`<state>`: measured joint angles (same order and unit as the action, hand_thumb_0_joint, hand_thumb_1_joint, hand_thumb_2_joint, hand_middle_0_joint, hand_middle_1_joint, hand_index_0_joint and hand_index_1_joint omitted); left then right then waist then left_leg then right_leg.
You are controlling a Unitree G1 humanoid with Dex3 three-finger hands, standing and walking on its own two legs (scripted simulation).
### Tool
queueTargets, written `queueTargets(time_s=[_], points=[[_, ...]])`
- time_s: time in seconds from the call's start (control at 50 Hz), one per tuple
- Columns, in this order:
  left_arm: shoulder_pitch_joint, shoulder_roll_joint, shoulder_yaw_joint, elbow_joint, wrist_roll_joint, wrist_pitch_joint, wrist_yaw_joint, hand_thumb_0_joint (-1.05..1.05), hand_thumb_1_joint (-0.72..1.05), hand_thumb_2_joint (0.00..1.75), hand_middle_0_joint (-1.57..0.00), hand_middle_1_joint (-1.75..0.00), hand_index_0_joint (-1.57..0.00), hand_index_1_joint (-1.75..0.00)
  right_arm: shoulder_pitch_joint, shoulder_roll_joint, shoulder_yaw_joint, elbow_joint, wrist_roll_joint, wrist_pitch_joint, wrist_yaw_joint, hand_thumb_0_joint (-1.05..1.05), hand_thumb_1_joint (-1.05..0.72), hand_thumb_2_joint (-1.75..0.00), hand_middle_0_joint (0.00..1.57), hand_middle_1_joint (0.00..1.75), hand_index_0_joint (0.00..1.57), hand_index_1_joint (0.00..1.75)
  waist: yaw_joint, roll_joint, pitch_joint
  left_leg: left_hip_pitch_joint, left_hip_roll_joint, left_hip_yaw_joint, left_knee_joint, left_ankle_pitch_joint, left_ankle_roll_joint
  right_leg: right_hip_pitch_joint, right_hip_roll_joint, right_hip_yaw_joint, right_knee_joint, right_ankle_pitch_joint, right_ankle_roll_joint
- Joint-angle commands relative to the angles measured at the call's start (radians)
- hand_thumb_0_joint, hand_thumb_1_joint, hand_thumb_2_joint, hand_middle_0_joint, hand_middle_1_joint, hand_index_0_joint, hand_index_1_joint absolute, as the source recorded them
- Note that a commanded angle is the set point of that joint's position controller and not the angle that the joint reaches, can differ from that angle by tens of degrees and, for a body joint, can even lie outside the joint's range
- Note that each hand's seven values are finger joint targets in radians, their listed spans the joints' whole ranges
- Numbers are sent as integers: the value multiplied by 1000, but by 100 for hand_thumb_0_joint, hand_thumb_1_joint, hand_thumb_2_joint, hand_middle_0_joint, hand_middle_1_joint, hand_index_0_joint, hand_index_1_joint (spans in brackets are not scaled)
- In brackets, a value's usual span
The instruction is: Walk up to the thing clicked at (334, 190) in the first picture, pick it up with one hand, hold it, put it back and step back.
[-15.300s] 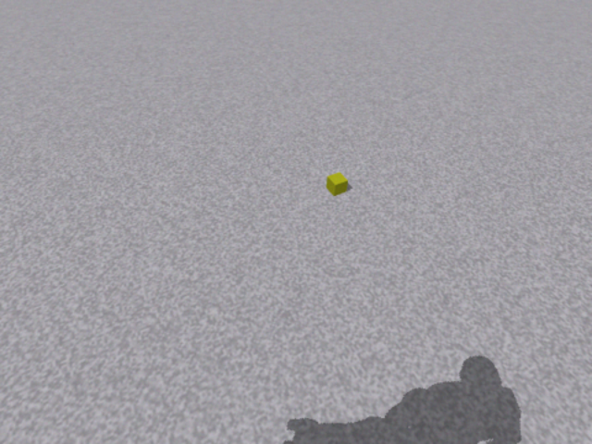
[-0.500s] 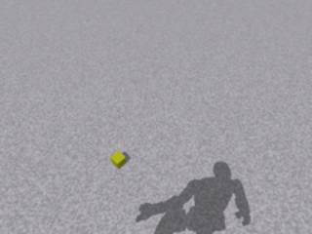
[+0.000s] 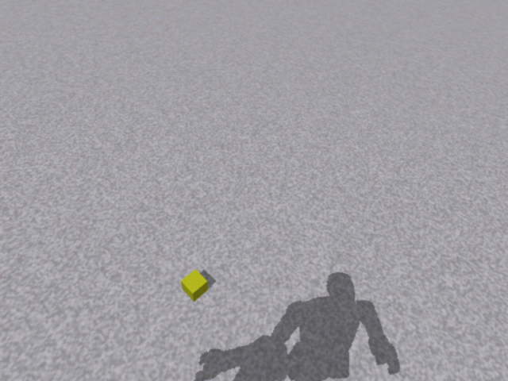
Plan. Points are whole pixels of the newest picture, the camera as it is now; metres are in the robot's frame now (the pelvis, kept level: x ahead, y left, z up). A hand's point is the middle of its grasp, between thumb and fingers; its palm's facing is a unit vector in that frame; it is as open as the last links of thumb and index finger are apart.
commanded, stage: walk up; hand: left
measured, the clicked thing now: (194, 285) +0.64 +0.18 -0.73
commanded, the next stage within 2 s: none
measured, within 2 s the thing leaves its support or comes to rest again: neither
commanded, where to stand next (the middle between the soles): +0.27 -0.05 m, yaw -3 degrees
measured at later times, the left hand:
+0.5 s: hand (129, 328) +0.26 +0.22 -0.13, palm faces -0.05 -0.92 -0.39, open 7.3 cm
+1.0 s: hand (114, 347) +0.24 +0.26 -0.18, palm faces -0.07 -0.92 -0.38, open 7.3 cm
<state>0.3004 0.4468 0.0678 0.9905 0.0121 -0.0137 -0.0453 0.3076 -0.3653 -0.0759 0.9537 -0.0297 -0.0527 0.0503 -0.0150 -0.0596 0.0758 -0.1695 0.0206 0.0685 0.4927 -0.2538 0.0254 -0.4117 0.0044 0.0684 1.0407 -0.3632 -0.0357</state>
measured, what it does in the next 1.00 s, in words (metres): walks ahead: right foot, then left foot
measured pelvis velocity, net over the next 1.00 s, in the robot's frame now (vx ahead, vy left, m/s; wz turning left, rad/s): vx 0.17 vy -0.02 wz -0.08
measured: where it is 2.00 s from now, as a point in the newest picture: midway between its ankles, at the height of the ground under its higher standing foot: outside the picture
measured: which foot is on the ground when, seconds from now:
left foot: down 0.00-0.30, up 0.32-0.64, down 0.66-1.00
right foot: up 0.00-0.24, down 0.26-0.68, up 0.70-0.98, down 1.00-1.00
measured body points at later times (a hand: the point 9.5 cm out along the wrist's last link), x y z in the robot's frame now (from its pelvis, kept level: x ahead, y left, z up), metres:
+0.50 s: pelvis +0.17 -0.03 +0.00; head +0.20 -0.06 +0.45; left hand +0.26 +0.27 -0.10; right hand +0.24 -0.35 -0.13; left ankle +0.19 +0.12 -0.67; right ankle +0.20 -0.15 -0.74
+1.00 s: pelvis +0.17 -0.02 -0.02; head +0.21 +0.00 +0.42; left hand +0.25 +0.31 -0.15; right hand +0.29 -0.34 -0.12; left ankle +0.29 +0.10 -0.74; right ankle +0.14 -0.15 -0.74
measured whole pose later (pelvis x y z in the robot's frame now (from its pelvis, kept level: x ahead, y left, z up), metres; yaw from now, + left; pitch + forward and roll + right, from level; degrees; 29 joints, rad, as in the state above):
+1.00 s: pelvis +0.17 -0.02 -0.02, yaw -5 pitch -3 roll -1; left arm 0.22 0.41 0.06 0.97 0.01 0.03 0.00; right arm 0.11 -0.38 -0.04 0.85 -0.03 0.01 0.01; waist 0.02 -0.01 0.13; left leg -0.44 0.06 0.03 0.69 -0.20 0.01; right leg -0.22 0.01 0.02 0.69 -0.44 0.00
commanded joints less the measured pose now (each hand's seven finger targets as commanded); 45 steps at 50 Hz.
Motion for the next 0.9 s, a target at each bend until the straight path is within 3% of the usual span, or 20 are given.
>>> queueTargets(time_s=[0.0,0.12,0.18,0.22,0.24,0.26,0.28,0.3,0.32,0.38,0.48,0.54,0.58,0.62,0.64,0.66,0.68,0.7,0.76,0.88], points=[[4,166,35,-93,-1,-24,-3,0,90,90,-20,-30,-20,-30,1,-284,-64,-111,12,-47,-28,0,-90,-90,20,30,20,30,-2,186,76,5,240,-228,-310,-17,166,-118,-65,29,-129,86,37],[-97,143,38,-160,6,-32,-27,0,90,90,-20,-30,-20,-30,27,-291,-64,-155,15,-42,-20,0,-90,-90,20,30,20,30,-20,186,81,-28,214,-124,-271,-32,173,-26,-86,-64,-362,188,25],[-91,134,43,-169,6,-45,-24,0,90,90,-20,-30,-20,-30,34,-292,-63,-172,13,-32,-21,0,-90,-90,20,30,20,30,-13,183,39,-9,224,-131,-176,115,165,72,-57,-100,-429,167,6],[-4,130,50,-144,4,-57,-13,0,90,90,-20,-30,-20,-30,39,-275,-57,-190,18,-24,-25,0,-90,-90,20,30,20,30,34,113,-24,-17,205,-106,-8,262,134,223,-27,-119,-512,203,-9],[86,165,65,-125,4,-67,-2,0,90,90,-20,-30,-20,-30,62,-236,-41,-195,21,-23,-26,0,-90,-90,20,30,20,30,77,13,-98,-26,143,-52,206,358,103,365,-14,-107,-557,187,-28],[169,222,85,-118,8,-77,13,0,90,90,-20,-30,-20,-30,106,-183,-21,-204,28,-24,-30,0,-90,-90,20,30,20,30,104,-147,-174,-132,68,-8,462,219,61,481,-139,84,-609,194,-71],[183,277,93,-143,4,-81,22,0,90,90,-20,-30,-20,-30,130,-138,-4,-221,29,-20,-28,0,-90,-90,20,30,20,30,90,-264,-177,-349,-62,-20,618,-259,15,581,-366,452,-674,264,-162],[149,300,95,-153,-8,-76,22,0,90,90,-20,-30,-20,-30,98,-237,-27,-200,24,-9,-44,0,-90,-90,20,30,20,30,100,-182,-120,-410,-35,-73,694,-328,17,520,-426,575,-703,295,-263],[126,277,90,-166,-24,-70,28,0,90,90,-20,-30,-20,-30,79,-255,-34,-189,20,-9,-51,0,-90,-90,20,30,20,30,91,-131,-72,-417,-6,-123,731,-310,13,451,-422,525,-706,363,-283],[28,200,60,-198,-31,-71,41,0,90,90,-20,-30,-20,-30,95,-217,-27,-161,41,3,-39,0,-90,-90,20,30,20,30,22,-66,-17,-326,30,-153,663,-194,6,276,-286,188,-682,546,-202],[-39,157,28,-227,-7,-71,60,0,90,90,-20,-30,-20,-30,65,-165,-17,-152,39,19,-41,0,-90,-90,20,30,20,30,5,-85,-22,-207,4,-86,418,-77,-42,155,-214,-32,-627,885,-190],[-56,167,23,-226,-6,-51,64,0,90,90,-20,-30,-20,-30,3,-165,-19,-139,35,14,-48,0,-90,-90,20,30,20,30,31,-118,-62,-142,10,-52,240,5,-44,166,-216,-23,-549,778,-168],[-93,182,20,-231,-18,-30,63,0,90,90,-20,-30,-20,-30,13,-172,-24,-123,27,12,-56,0,-90,-90,20,30,20,30,5,-81,-93,-53,-18,-25,142,117,-28,132,-212,-24,-452,678,-143],[-106,146,10,-234,-31,-6,65,0,90,90,-20,-30,-20,-30,50,-220,-40,-103,16,6,-64,0,-90,-90,20,30,20,30,-28,21,-107,40,4,-82,7,312,2,46,-164,-17,-329,398,-87],[-60,103,1,-238,-41,2,64,0,90,90,-20,-30,-20,-30,32,-307,-58,-123,4,3,-68,0,-90,-90,20,30,20,30,-11,224,-145,77,206,-320,-48,542,65,-16,-42,-64,-170,157,-22],[-18,98,1,-215,-50,23,73,0,90,90,-20,-30,-20,-30,-26,-327,-53,-150,13,3,-69,0,-90,-90,20,30,20,30,18,248,-157,27,339,-521,-109,541,172,-15,55,-34,-49,-220,3],[11,139,11,-188,-45,41,84,0,90,90,-20,-30,-20,-30,-70,-348,-55,-156,24,7,-71,0,-90,-90,20,30,20,30,21,252,-171,-21,385,-564,-98,444,261,43,18,37,56,-294,3],[-15,152,12,-168,-39,45,84,0,90,90,-20,-30,-20,-30,-104,-320,-52,-150,23,12,-75,0,-90,-90,20,30,20,30,23,218,-128,-92,354,-539,-110,367,257,46,4,55,86,-270,5],[-13,155,27,-138,-33,48,68,0,90,90,-20,-30,-20,-30,-160,-284,-39,-167,16,20,-80,0,-90,-90,20,30,20,30,37,235,-110,-121,220,-308,-91,240,165,14,27,64,102,-189,-6],[-22,130,24,-102,-13,25,57,0,90,90,-20,-30,-20,-30,-138,-273,-38,-156,-1,36,-66,0,-90,-90,20,30,20,30,4,258,-169,4,220,-302,-56,42,179,57,-2,-55,-243,-195,34]])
